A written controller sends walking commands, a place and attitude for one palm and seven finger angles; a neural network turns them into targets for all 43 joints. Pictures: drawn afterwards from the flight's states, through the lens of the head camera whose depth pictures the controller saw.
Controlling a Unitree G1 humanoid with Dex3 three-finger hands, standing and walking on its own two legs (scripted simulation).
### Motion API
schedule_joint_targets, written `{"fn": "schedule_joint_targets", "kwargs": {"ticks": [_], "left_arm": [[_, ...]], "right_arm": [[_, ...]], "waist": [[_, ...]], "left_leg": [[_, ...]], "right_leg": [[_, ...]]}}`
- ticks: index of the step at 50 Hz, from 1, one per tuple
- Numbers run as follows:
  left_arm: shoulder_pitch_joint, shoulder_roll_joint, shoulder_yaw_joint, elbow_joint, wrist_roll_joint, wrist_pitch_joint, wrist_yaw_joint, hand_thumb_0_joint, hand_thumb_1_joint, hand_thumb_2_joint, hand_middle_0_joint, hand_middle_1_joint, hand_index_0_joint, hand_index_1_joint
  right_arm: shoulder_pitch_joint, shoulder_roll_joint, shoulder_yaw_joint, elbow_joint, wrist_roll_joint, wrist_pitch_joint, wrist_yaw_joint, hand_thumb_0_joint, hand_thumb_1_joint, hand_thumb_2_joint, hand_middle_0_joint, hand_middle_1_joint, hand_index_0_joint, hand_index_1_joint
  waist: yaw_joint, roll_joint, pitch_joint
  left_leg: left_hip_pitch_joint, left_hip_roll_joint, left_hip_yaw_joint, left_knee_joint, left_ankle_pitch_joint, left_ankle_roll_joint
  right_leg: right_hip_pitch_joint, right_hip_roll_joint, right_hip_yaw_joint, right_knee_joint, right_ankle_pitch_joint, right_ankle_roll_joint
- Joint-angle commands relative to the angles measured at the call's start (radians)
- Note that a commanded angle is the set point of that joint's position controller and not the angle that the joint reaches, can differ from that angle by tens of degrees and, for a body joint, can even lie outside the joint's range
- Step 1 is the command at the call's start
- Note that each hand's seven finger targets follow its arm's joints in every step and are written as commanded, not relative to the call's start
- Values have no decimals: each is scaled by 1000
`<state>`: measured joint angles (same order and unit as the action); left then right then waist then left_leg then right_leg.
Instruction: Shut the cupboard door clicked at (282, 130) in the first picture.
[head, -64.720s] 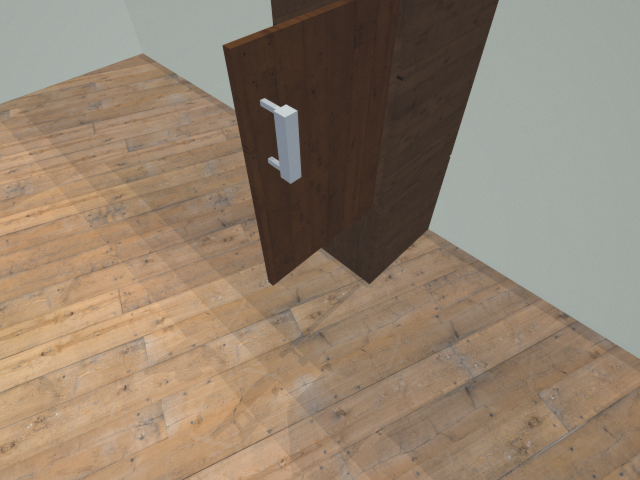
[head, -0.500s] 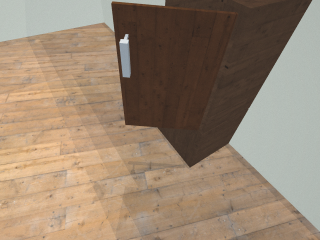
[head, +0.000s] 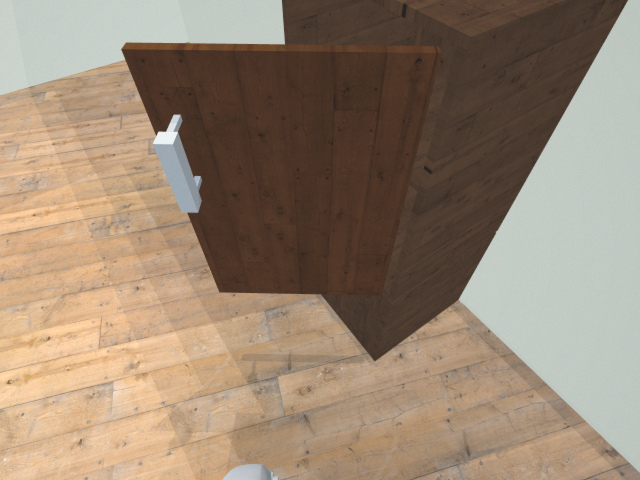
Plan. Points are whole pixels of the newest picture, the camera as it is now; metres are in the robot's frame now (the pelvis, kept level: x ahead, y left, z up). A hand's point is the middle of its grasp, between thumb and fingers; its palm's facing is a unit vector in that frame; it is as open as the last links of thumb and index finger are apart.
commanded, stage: come to a stop and stand still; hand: left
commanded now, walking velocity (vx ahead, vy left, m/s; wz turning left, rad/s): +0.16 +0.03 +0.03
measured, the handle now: (183, 164) +0.53 +0.23 +0.08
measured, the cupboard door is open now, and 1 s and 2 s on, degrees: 54 54 54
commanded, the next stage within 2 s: look again from close up in 1.12 s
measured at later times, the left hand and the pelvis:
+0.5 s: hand out of the picture +0.10 +0.20 -0.17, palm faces +0.03 -0.95 -0.30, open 7.4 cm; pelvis +0.05 -0.01 -0.01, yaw -2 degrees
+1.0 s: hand out of the picture +0.05 +0.13 -0.18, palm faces +0.04 -0.98 -0.17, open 7.2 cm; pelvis +0.01 -0.05 +0.00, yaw +0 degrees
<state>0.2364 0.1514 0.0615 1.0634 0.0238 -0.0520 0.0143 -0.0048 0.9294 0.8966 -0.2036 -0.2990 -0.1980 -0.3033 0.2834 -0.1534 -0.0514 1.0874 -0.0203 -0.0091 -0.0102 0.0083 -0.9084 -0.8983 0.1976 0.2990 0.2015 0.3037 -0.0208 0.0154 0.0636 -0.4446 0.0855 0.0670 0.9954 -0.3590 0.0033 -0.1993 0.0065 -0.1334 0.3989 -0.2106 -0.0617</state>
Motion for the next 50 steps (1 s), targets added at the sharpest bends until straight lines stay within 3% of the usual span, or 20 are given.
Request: {"fn": "schedule_joint_targets", "kwargs": {"ticks": [1,4,6,9,12,14,19,24,25,27,28,29,31,36,38,41,42,44,46,50], "left_arm": [[99,101,10,-2,1,-21,5,0,900,900,-200,-300,-200,-300],[115,97,3,19,0,-19,9,0,900,900,-200,-300,-200,-300],[96,82,-7,22,-9,-10,21,0,900,900,-200,-300,-200,-300],[153,52,-22,18,-14,20,42,0,900,900,-200,-300,-200,-300],[154,79,-9,6,-10,61,42,0,900,900,-200,-300,-200,-300],[132,102,3,-13,-12,79,37,0,900,900,-200,-300,-200,-300],[103,88,24,-72,-8,90,25,0,900,900,-200,-300,-200,-300],[156,82,27,-95,-1,88,15,0,900,900,-200,-300,-200,-300],[190,102,30,-88,4,86,15,0,900,900,-200,-300,-200,-300],[81,243,39,-125,25,72,16,0,900,900,-200,-300,-200,-300],[31,258,33,-147,19,74,15,0,900,900,-200,-300,-200,-300],[-32,264,31,-175,23,80,15,0,900,900,-200,-300,-200,-300],[-72,213,24,-159,18,70,16,0,900,900,-200,-300,-200,-300],[10,204,15,-126,9,55,24,0,900,900,-200,-300,-200,-300],[16,193,7,-96,-6,55,24,0,900,900,-200,-300,-200,-300],[45,111,-15,-70,-22,59,18,0,900,900,-200,-300,-200,-300],[40,107,-16,-63,-16,60,17,0,900,900,-200,-300,-200,-300],[12,122,-10,-34,-13,62,14,0,900,900,-200,-300,-200,-300],[11,117,-17,-18,-15,63,12,0,900,900,-200,-300,-200,-300],[22,114,-21,9,-12,61,8,0,900,900,-200,-300,-200,-300]], "right_arm": [[49,6,11,-40,1,-10,10,0,-900,-900,200,300,200,300],[-16,1,19,-56,6,-20,6,0,-900,-900,200,300,200,300],[11,-15,32,-41,6,-25,-3,0,-900,-900,200,300,200,300],[64,-147,14,-28,14,-27,-27,0,-900,-900,200,300,200,300],[-3,-160,10,-48,14,6,-47,0,-900,-900,200,300,200,300],[-10,-178,-3,-65,8,18,-57,0,-900,-900,200,300,200,300],[-95,-224,-39,-126,-7,34,-58,0,-900,-900,200,300,200,300],[-185,-209,-43,-152,-6,42,-34,0,-900,-900,200,300,200,300],[-198,-193,-43,-160,1,47,-27,0,-900,-900,200,300,200,300],[-170,-87,-30,-182,14,63,-7,0,-900,-900,200,300,200,300],[-187,-115,-33,-181,9,77,-2,0,-900,-900,200,300,200,300],[-154,-99,-35,-178,6,78,9,0,-900,-900,200,300,200,300],[-133,-116,-33,-142,4,75,3,0,-900,-900,200,300,200,300],[-69,-88,-7,-111,14,41,-3,0,-900,-900,200,300,200,300],[-18,-79,6,-77,14,28,-10,0,-900,-900,200,300,200,300],[-57,-158,13,-64,-1,1,-25,0,-900,-900,200,300,200,300],[-78,-156,17,-62,-1,6,-25,0,-900,-900,200,300,200,300],[-45,-125,21,-29,3,-2,-30,0,-900,-900,200,300,200,300],[-39,-117,24,-18,5,4,-29,0,-900,-900,200,300,200,300],[-8,-105,22,-11,6,10,-27,0,-900,-900,200,300,200,300]], "waist": [[9,-84,-47],[22,-112,-41],[2,-84,-72],[1,141,-155],[14,267,-64],[5,247,-56],[15,54,-204],[64,125,-160],[81,65,-154],[45,-349,-43],[57,-287,-23],[22,-142,1],[3,-248,16],[25,-138,-94],[9,-126,-109],[58,113,-81],[63,53,-68],[46,140,-69],[46,147,-35],[38,31,39]], "left_leg": [[-17,8,4,-188,46,-16],[29,-11,9,-341,77,-23],[187,-33,-5,-519,278,-24],[477,198,-171,-479,1167,94],[375,247,-213,-583,1201,160],[383,286,-237,-607,1236,202],[434,300,-207,-557,953,225],[187,209,-130,-558,477,135],[112,149,-103,-510,282,92],[8,-85,-1,-187,-189,-19],[56,-71,-80,-20,-238,-8],[88,-86,-80,43,-195,-4],[13,-64,-93,106,-107,-4],[103,-65,-38,-294,-100,-25],[250,-67,-42,-572,89,-21],[239,125,-229,-674,391,63],[192,104,-186,-679,241,50],[224,53,-157,-674,336,27],[193,49,-147,-712,201,20],[162,26,-143,-749,19,16]], "right_leg": [[91,-260,177,-168,366,-136],[136,-251,173,-103,530,-122],[111,-201,126,-3,613,-59],[-60,-89,76,82,103,62],[-69,-54,72,236,-248,73],[-136,-42,117,418,-385,69],[-217,-17,167,574,-342,67],[2,-23,100,244,-124,66],[73,-34,107,102,-1,67],[-103,-347,485,-174,11,-71],[-237,-388,485,-206,-117,-143],[-310,-351,410,-207,-226,-147],[-220,-271,366,-147,-46,-119],[51,-245,288,-12,319,-122],[28,-217,279,30,258,-72],[31,-78,172,50,55,42],[71,-72,180,5,20,43],[95,-88,163,21,138,34],[97,-81,166,-8,81,35],[61,-87,185,-70,15,34]]}}
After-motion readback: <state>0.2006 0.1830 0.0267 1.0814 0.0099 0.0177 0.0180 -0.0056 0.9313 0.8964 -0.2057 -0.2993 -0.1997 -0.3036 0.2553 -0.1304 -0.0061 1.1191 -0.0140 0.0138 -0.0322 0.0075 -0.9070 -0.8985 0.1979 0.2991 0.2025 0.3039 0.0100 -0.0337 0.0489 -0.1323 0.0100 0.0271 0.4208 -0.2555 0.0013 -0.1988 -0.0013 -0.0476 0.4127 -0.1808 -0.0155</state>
